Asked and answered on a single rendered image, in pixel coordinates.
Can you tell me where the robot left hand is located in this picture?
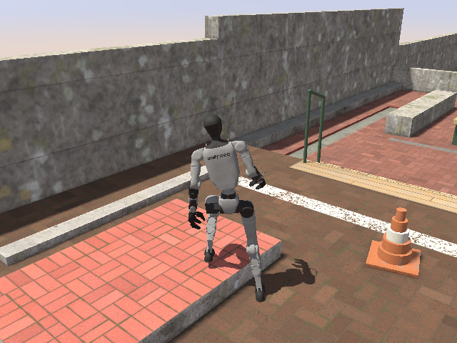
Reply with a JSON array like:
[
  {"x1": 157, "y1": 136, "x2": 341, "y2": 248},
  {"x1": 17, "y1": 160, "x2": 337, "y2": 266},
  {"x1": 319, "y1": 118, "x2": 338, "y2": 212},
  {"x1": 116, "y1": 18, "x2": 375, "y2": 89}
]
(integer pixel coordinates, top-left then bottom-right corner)
[{"x1": 188, "y1": 212, "x2": 205, "y2": 229}]

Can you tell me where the robot right hand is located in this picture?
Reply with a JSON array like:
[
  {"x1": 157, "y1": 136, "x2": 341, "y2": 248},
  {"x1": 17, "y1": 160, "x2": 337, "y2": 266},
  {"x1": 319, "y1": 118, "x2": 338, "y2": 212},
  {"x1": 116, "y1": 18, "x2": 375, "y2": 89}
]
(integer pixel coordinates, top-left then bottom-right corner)
[{"x1": 249, "y1": 179, "x2": 266, "y2": 189}]

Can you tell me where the left robot upper arm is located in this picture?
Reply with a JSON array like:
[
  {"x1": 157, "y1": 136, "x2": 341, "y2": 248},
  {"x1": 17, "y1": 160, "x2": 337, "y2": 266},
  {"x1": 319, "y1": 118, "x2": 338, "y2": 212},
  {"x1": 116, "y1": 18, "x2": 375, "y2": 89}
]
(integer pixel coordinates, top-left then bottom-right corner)
[{"x1": 190, "y1": 148, "x2": 204, "y2": 189}]

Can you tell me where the humanoid robot head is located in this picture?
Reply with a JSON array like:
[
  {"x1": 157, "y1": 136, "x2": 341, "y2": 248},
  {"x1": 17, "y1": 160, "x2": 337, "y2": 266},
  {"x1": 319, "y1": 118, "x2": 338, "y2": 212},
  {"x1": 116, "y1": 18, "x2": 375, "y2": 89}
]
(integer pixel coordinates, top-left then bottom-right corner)
[{"x1": 204, "y1": 114, "x2": 229, "y2": 149}]

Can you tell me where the right robot thigh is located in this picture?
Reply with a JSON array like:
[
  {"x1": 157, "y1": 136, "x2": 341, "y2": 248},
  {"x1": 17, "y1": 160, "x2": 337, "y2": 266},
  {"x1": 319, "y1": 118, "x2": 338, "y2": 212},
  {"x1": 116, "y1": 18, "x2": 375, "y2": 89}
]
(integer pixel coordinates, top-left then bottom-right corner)
[{"x1": 238, "y1": 200, "x2": 258, "y2": 257}]

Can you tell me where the left robot forearm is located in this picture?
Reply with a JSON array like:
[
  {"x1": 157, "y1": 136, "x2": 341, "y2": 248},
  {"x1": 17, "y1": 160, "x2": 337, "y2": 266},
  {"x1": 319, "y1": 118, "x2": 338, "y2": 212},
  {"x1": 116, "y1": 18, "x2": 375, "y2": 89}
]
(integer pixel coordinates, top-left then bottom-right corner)
[{"x1": 189, "y1": 180, "x2": 199, "y2": 213}]

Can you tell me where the right robot forearm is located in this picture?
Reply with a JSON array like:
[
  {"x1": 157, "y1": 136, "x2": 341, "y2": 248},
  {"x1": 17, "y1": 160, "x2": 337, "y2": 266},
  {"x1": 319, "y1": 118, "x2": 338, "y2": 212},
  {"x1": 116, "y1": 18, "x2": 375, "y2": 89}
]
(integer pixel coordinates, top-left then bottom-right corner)
[{"x1": 252, "y1": 166, "x2": 263, "y2": 184}]

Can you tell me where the right robot upper arm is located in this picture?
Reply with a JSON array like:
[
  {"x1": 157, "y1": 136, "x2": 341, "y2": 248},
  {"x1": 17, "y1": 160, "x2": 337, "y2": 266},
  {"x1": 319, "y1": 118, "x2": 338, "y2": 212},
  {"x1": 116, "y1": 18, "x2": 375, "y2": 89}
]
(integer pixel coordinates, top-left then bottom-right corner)
[{"x1": 232, "y1": 141, "x2": 258, "y2": 178}]

